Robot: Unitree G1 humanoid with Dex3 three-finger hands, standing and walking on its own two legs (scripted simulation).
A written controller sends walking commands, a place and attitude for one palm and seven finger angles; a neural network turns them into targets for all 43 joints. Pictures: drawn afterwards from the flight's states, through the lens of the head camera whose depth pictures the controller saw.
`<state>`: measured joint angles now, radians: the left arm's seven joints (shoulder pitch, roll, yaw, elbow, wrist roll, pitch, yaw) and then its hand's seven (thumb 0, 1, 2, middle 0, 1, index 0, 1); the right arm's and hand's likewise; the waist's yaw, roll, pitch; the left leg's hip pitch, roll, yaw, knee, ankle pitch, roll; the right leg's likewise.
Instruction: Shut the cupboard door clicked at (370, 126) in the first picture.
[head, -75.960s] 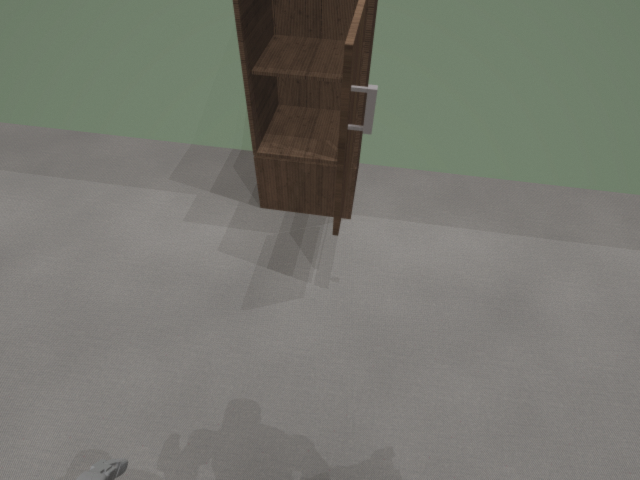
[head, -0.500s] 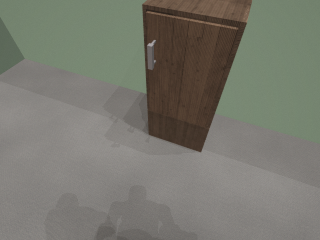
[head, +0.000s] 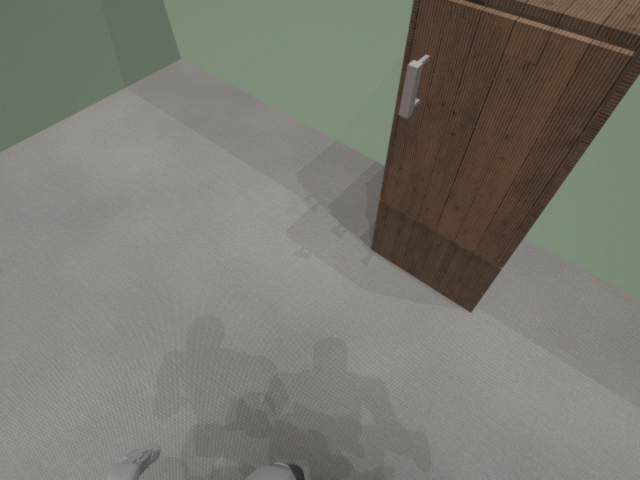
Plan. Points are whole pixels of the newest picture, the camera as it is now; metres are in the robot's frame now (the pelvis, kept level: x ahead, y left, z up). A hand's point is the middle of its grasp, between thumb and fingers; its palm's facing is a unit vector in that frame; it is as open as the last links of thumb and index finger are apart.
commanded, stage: walk to a spot facing it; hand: left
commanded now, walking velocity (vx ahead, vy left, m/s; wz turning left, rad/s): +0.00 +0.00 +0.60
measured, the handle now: (415, 86) +0.87 -0.18 -0.02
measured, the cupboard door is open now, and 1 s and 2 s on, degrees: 0 0 0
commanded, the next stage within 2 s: turn to face it in 1.04 s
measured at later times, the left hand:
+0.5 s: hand out of the picture -0.01 +0.22 -0.16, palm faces +0.38 -0.88 -0.29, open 7.4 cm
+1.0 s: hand out of the picture -0.07 +0.19 -0.18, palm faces +0.67 -0.71 -0.21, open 7.4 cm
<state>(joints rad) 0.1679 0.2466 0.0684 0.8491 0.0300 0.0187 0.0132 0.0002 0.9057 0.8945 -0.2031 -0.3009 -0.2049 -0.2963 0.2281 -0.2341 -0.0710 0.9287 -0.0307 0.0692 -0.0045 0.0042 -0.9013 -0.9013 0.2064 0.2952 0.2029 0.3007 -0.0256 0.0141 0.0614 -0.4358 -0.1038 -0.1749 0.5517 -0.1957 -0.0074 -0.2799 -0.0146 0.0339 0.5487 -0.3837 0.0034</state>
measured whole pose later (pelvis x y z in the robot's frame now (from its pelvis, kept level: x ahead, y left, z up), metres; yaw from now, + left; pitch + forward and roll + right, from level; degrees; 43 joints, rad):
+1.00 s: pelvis +0.07 +0.05 -0.01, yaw +41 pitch +0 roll +1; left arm 0.35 0.22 0.08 0.96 0.03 0.01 -0.01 0.00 0.90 0.89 -0.21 -0.30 -0.21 -0.30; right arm 0.12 -0.21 -0.04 0.86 -0.04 -0.01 0.03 0.01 -0.91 -0.90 0.20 0.29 0.20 0.30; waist 0.02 -0.06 0.12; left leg -0.37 0.01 0.10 0.65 -0.26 0.04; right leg -0.32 -0.18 -0.12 1.02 -0.53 0.05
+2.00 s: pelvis +0.24 +0.13 +0.00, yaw +22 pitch +0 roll +0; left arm 0.17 0.22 0.08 0.87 0.03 0.03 0.00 0.00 0.91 0.89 -0.20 -0.30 -0.20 -0.30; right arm 0.16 -0.26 -0.06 0.91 -0.02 0.06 -0.03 0.01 -0.91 -0.90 0.20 0.29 0.20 0.30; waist 0.01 0.04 0.11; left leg -0.45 0.06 0.03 1.08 -0.48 -0.07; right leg -0.31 0.03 -0.01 0.59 -0.29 -0.04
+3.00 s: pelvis +0.27 +0.15 +0.01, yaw -13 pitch +1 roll -1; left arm 0.17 0.25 0.09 0.89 0.03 0.08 -0.04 0.00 0.91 0.89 -0.20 -0.30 -0.20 -0.30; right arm 0.21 -0.21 -0.01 0.86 -0.04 0.01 -0.03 0.00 -0.90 -0.90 0.21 0.29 0.20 0.30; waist 0.01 -0.02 0.08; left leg -0.27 0.09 0.11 0.54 -0.29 -0.01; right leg -0.46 0.02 -0.01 1.03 -0.50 0.03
